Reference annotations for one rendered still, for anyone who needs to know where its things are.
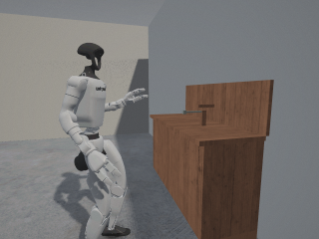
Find counter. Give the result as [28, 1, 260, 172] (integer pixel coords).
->
[150, 80, 274, 239]

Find robot left forearm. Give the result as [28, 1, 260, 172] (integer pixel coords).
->
[105, 98, 126, 112]

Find left robot shin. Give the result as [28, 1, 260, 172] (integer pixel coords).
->
[108, 188, 128, 230]

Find right robot upper arm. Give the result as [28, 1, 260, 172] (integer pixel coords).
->
[59, 76, 88, 122]

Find humanoid robot torso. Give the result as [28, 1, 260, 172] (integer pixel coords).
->
[73, 73, 107, 153]

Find tap lever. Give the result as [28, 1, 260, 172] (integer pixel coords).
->
[182, 110, 202, 115]

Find robot right forearm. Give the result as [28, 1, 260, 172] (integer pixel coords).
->
[59, 112, 97, 157]

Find left robot hand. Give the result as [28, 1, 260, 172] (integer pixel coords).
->
[123, 88, 148, 105]

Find right robot hand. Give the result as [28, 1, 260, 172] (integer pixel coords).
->
[87, 150, 122, 186]

